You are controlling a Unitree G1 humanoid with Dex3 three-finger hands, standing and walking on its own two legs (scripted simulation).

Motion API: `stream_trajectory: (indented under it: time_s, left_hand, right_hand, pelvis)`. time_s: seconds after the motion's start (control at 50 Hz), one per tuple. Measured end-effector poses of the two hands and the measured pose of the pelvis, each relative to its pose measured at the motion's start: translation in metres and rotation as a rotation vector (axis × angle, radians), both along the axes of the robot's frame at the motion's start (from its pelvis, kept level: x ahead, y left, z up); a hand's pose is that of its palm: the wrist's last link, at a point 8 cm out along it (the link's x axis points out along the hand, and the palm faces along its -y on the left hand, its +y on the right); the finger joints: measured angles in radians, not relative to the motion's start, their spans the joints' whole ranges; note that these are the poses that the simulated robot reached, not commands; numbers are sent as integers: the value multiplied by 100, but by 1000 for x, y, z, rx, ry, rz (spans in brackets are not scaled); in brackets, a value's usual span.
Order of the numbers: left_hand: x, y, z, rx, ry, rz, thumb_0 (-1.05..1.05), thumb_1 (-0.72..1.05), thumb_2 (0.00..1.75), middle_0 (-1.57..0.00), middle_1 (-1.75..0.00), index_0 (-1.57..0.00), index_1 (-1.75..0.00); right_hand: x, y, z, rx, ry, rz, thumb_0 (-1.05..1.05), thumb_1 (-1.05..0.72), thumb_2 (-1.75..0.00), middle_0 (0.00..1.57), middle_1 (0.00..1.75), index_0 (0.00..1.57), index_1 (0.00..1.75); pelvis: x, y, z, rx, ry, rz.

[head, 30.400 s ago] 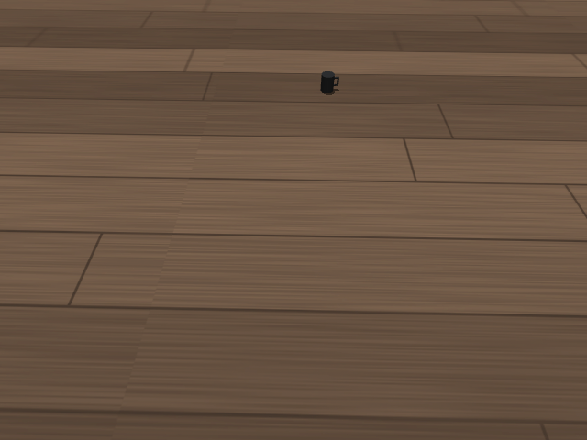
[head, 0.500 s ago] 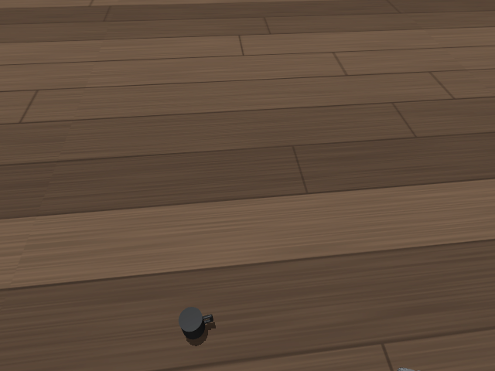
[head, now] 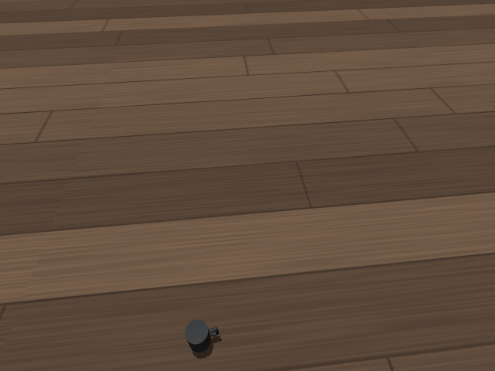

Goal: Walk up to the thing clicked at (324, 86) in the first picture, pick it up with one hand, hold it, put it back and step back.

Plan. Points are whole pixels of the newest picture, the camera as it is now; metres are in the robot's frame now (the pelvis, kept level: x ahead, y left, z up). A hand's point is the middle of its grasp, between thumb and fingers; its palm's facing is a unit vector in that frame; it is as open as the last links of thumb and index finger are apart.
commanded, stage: stand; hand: left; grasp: from above
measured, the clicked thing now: (202, 334) +0.39 +0.18 -0.73
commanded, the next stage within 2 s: step back in 1.66 s
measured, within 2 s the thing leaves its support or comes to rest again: neither
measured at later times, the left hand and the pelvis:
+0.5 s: hand out of the picture +0.06 +0.23 -0.16, palm faces +0.02 -0.94 -0.33, open 7.4 cm; pelvis +0.00 -0.01 +0.00, yaw +0 degrees
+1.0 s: hand out of the picture +0.07 +0.24 -0.16, palm faces +0.01 -0.94 -0.33, open 7.4 cm; pelvis +0.01 -0.01 +0.00, yaw +0 degrees
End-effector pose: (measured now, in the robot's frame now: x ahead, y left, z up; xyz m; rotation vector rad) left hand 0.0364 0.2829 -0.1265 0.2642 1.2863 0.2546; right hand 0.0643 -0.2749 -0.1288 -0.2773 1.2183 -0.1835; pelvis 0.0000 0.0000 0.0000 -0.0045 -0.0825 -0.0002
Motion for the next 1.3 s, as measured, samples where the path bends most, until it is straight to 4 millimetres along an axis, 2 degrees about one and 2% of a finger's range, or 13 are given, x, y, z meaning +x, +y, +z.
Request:
stream_trajectory:
  time_s: [0.34,0.8,1.3]
  left_hand:
    - [6,-3,3,1,8,-12,0,90,89,-21,-30,-21,-30]
    - [25,-4,7,0,-16,-29,0,90,89,-21,-30,-21,-30]
    - [34,-4,7,2,-5,-42,0,90,89,-21,-30,-21,-30]
  right_hand:
    - [-11,-15,2,-14,45,-5,0,-90,-90,20,30,21,30]
    - [4,-20,4,-16,26,10,0,-90,-90,20,30,21,30]
    - [10,-28,6,-24,47,7,0,-90,-90,20,30,21,30]
  pelvis:
    - [-1,-7,2,-2,10,0]
    - [4,-10,3,0,22,-3]
    - [13,-13,4,1,41,-1]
